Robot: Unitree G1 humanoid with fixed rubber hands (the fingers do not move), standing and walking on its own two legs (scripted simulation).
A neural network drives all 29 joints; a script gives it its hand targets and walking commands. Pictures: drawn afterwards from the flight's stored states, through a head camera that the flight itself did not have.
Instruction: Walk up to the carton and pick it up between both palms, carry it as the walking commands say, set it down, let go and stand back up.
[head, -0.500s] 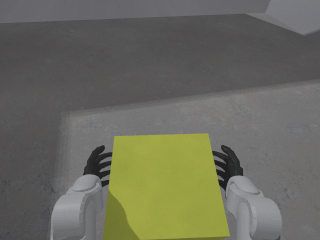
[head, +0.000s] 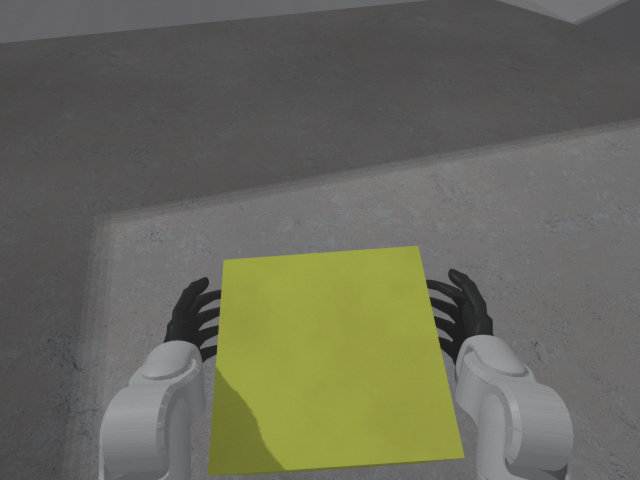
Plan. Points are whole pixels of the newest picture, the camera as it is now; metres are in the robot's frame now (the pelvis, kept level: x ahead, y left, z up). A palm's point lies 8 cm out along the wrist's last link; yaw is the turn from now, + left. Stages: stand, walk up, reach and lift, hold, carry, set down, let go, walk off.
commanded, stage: carry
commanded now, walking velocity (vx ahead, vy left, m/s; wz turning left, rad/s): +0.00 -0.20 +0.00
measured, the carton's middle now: (329, 373) +0.25 -0.01 +0.01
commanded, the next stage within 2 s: none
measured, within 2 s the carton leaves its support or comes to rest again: neither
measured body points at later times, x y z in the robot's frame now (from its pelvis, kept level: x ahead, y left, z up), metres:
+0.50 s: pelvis -0.06 -0.13 +0.00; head -0.07 -0.15 +0.45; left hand +0.20 +0.00 +0.10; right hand +0.18 -0.31 +0.09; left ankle -0.03 +0.05 -0.71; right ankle -0.06 -0.24 -0.73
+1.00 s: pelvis -0.14 -0.23 +0.01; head -0.14 -0.23 +0.46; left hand +0.10 -0.07 +0.08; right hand +0.11 -0.37 +0.09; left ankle -0.15 -0.12 -0.73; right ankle -0.12 -0.33 -0.68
